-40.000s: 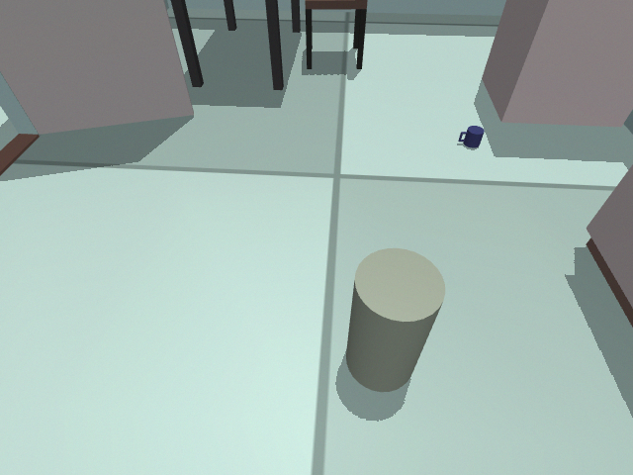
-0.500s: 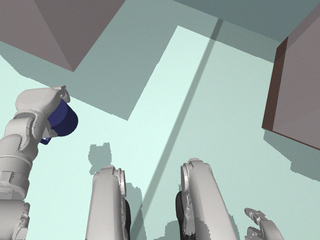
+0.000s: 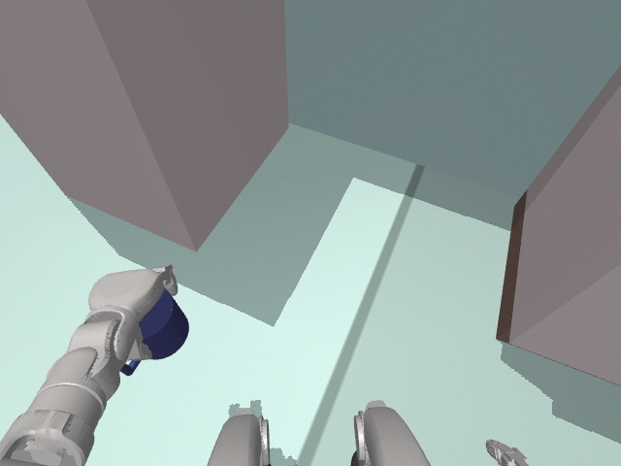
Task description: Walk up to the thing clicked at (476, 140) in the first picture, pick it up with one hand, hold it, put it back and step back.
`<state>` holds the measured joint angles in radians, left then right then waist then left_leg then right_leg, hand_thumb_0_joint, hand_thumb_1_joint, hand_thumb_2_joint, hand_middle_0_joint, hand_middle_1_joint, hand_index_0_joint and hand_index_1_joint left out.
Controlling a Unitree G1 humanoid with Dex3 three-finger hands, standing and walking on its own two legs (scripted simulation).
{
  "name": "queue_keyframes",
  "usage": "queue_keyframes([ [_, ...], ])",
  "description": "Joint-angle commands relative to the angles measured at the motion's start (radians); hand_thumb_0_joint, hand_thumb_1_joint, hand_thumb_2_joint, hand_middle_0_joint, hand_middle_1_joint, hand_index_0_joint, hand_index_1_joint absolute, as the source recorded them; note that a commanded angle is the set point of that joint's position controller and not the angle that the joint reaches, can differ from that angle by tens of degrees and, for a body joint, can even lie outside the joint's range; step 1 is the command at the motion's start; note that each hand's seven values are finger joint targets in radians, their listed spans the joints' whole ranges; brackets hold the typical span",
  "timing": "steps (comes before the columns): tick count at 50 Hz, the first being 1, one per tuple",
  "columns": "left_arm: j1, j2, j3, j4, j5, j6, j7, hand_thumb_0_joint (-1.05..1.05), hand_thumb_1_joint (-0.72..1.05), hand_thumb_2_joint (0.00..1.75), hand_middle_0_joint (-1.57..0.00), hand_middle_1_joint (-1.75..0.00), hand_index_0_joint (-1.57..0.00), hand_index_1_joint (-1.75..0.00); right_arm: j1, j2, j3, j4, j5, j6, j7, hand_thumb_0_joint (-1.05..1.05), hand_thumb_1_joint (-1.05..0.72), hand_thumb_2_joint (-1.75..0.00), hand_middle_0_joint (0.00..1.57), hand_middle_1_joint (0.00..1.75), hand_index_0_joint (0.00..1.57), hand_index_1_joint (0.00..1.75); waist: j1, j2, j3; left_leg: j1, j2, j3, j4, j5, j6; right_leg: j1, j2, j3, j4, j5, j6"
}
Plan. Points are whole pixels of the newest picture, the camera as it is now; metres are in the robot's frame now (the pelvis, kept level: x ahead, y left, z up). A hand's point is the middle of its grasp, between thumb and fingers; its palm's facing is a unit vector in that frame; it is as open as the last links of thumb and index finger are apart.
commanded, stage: lift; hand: left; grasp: from above
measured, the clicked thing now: (145, 332) +0.35 +0.25 -0.11
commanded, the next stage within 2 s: hold in 0.46 s
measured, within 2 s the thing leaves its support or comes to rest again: neither
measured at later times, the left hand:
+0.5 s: hand (138, 282) +0.37 +0.22 +0.01, palm faces -0.45 -0.09 -0.89, open 11.3 cm
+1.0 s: hand (127, 254) +0.38 +0.22 +0.06, palm faces -0.45 -0.05 -0.89, open 11.3 cm
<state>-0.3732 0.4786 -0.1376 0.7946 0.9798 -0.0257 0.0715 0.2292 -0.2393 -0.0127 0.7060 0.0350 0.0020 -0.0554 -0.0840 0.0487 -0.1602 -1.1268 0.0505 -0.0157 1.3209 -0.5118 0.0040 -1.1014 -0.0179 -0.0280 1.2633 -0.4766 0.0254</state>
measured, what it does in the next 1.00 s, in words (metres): rises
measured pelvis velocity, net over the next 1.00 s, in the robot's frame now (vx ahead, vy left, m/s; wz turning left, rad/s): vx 0.07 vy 0.00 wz -0.02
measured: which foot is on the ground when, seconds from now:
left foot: down 0.00-1.00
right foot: down 0.00-1.00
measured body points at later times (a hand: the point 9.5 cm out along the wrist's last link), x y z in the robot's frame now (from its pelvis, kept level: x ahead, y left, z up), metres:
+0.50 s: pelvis +0.04 +0.00 +0.08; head +0.09 -0.01 +0.53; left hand +0.39 +0.22 +0.06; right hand +0.13 -0.27 -0.04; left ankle +0.06 +0.12 -0.61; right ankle +0.07 -0.14 -0.61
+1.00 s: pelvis +0.07 +0.00 +0.11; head +0.09 -0.01 +0.56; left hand +0.40 +0.22 +0.11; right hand +0.18 -0.27 -0.01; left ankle +0.06 +0.12 -0.61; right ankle +0.07 -0.14 -0.61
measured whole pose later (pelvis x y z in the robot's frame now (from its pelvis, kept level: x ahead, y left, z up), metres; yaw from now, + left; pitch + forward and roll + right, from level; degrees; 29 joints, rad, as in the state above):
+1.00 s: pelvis +0.07 +0.00 +0.11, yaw -1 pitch +6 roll +0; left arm -0.30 0.40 -0.21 0.76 0.99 0.01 0.03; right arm 0.24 -0.25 -0.05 0.71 0.05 0.04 -0.05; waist -0.02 0.04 -0.08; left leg -0.42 0.04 0.05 0.66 -0.35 0.00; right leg -0.43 -0.02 0.02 0.64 -0.32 0.03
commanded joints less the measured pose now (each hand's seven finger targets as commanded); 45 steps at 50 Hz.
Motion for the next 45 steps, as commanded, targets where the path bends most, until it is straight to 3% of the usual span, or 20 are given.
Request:
queue_keyframes([
  [1,-0.314,0.182,0.065,-0.153,0.005,-0.006,0.068,0.00,0.45,0.99,-0.77,-1.05,-0.81,-1.01,0.010,-0.152,-0.058,-0.081,0.003,-0.051,-0.012,0.00,-0.91,-0.90,0.20,0.30,0.20,0.30,0.001,0.049,-0.269,0.322,-0.038,-0.048,-0.344,-0.025,0.002,0.222,0.049,0.018,-0.282,-0.011,-0.041],
  [4,-0.330,0.170,0.054,-0.149,0.016,-0.004,0.093,0.00,0.48,1.02,-0.81,-1.06,-0.84,-1.03,0.021,-0.146,-0.061,-0.071,0.002,-0.055,-0.014,0.00,-0.91,-0.90,0.20,0.30,0.20,0.30,-0.006,0.036,-0.263,0.379,-0.043,-0.032,-0.381,0.039,0.000,0.285,0.050,0.022,-0.333,0.033,-0.042],
  [5,-0.310,0.189,0.071,-0.138,0.019,-0.001,0.102,0.00,0.48,1.02,-0.80,-1.07,-0.84,-1.03,0.028,-0.150,-0.065,-0.069,0.002,-0.055,-0.014,0.00,-0.91,-0.90,0.20,0.30,0.20,0.30,0.007,0.034,-0.267,0.401,-0.047,-0.017,-0.389,0.066,0.002,0.321,0.047,0.028,-0.357,0.050,-0.040],
  [7,-0.352,0.175,0.057,-0.153,0.019,0.004,0.113,0.00,0.49,1.04,-0.81,-1.07,-0.84,-1.03,0.035,-0.145,-0.064,-0.061,0.002,-0.055,-0.014,0.00,-0.90,-0.90,0.20,0.30,0.20,0.30,0.001,0.034,-0.273,0.438,-0.049,-0.004,-0.406,0.115,0.001,0.357,0.047,0.032,-0.386,0.090,-0.039],
  [13,-0.314,0.154,0.049,-0.100,0.016,0.039,0.134,0.00,0.46,1.05,-0.79,-1.06,-0.82,-1.04,0.045,-0.147,-0.072,-0.050,0.004,-0.047,-0.011,0.00,-0.90,-0.90,0.20,0.30,0.20,0.30,0.018,0.002,-0.258,0.534,-0.051,0.005,-0.475,0.242,0.001,0.476,0.047,0.034,-0.461,0.211,-0.035],
  [18,-0.280,0.104,0.015,-0.072,-0.005,0.057,0.107,0.00,0.47,1.01,-0.79,-1.05,-0.82,-1.02,0.042,-0.144,-0.077,-0.051,0.007,-0.042,-0.007,0.00,-0.90,-0.90,0.20,0.30,0.20,0.30,0.026,-0.017,-0.215,0.584,-0.055,0.015,-0.542,0.269,0.001,0.540,0.046,0.036,-0.522,0.237,-0.035],
  [30,-0.317,0.125,0.027,-0.167,0.012,0.041,0.090,0.00,0.48,1.01,-0.78,-1.07,-0.83,-1.02,0.035,-0.149,-0.083,-0.060,0.010,-0.029,-0.006,0.00,-0.90,-0.90,0.20,0.30,0.20,0.30,0.036,0.013,-0.228,0.755,-0.053,0.028,-0.646,0.419,-0.005,0.656,0.047,0.027,-0.606,0.361,-0.038],
  [32,-0.272,0.117,0.024,-0.115,0.022,0.046,0.086,0.00,0.48,1.01,-0.78,-1.07,-0.82,-1.03,0.036,-0.151,-0.084,-0.055,0.011,-0.025,-0.005,0.00,-0.90,-0.90,0.20,0.30,0.20,0.30,0.044,-0.006,-0.202,0.763,-0.053,0.029,-0.661,0.440,-0.006,0.665,0.049,0.023,-0.619,0.377,-0.038],
  [33,-0.312,0.114,0.013,-0.167,0.018,0.039,0.079,0.00,0.48,1.02,-0.79,-1.06,-0.83,-1.02,0.027,-0.151,-0.086,-0.062,0.014,-0.023,-0.005,0.00,-0.90,-0.90,0.20,0.30,0.20,0.30,0.039,0.001,-0.218,0.782,-0.053,0.030,-0.666,0.450,-0.005,0.682,0.049,0.025,-0.627,0.388,-0.036],
  [45,-0.250,0.116,0.007,-0.201,0.009,0.035,0.001,0.00,0.46,1.08,-0.77,-1.09,-0.81,-1.05,0.000,-0.154,-0.084,-0.096,0.022,0.001,0.000,0.00,-0.90,-0.90,0.20,0.30,0.20,0.30,0.059,-0.024,-0.161,0.838,-0.053,0.043,-0.729,0.530,-0.003,0.761,0.053,0.023,-0.680,0.458,-0.035],
])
